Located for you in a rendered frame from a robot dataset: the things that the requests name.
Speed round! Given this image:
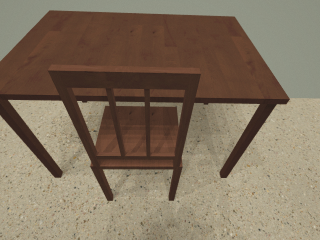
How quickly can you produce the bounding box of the chair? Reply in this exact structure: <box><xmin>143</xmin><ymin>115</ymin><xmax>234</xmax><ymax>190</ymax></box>
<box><xmin>48</xmin><ymin>64</ymin><xmax>201</xmax><ymax>201</ymax></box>

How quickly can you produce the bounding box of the table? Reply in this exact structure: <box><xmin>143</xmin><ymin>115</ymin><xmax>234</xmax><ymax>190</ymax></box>
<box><xmin>0</xmin><ymin>10</ymin><xmax>290</xmax><ymax>178</ymax></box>

